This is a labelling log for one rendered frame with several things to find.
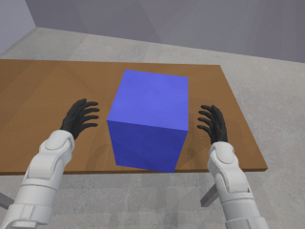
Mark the robot left hand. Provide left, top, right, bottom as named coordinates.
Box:
left=60, top=98, right=100, bottom=140

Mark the table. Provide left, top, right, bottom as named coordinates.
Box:
left=0, top=59, right=268, bottom=210

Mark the left robot forearm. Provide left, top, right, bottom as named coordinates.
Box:
left=0, top=130, right=75, bottom=229

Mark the robot right hand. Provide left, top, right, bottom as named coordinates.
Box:
left=196, top=105, right=228, bottom=145

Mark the carton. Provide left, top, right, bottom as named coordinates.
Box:
left=107, top=70, right=189, bottom=174

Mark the right robot forearm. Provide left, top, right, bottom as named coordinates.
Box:
left=207, top=141, right=269, bottom=229

